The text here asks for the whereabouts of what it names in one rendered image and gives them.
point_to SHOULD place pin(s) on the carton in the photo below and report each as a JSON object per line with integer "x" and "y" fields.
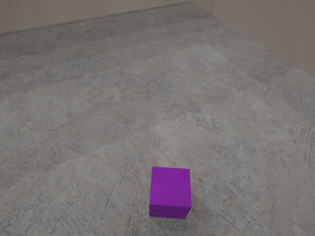
{"x": 170, "y": 193}

